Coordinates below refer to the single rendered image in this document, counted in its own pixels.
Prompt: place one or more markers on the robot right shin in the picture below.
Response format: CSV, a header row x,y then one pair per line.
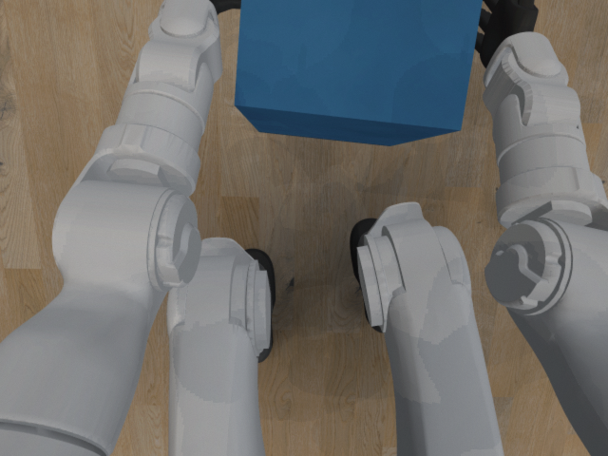
x,y
452,250

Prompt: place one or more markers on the robot left upper arm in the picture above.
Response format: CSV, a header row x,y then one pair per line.
x,y
68,375

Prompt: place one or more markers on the robot right upper arm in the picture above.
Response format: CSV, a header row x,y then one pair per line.
x,y
552,276

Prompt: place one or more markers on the right robot hand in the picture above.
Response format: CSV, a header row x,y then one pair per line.
x,y
508,17

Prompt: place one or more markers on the left robot foot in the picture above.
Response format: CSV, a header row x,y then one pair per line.
x,y
265,264

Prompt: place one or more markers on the robot right forearm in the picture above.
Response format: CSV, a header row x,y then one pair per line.
x,y
539,142

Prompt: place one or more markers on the robot left forearm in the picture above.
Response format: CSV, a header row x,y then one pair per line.
x,y
156,138

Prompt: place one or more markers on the carton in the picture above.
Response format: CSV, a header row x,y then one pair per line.
x,y
380,72

